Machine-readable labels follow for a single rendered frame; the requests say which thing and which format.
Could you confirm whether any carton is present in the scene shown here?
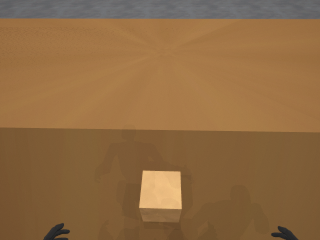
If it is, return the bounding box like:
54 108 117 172
139 170 182 223

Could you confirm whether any left robot hand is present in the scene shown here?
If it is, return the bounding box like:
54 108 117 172
43 223 70 240

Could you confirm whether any right robot hand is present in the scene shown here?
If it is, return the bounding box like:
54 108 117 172
271 226 298 240

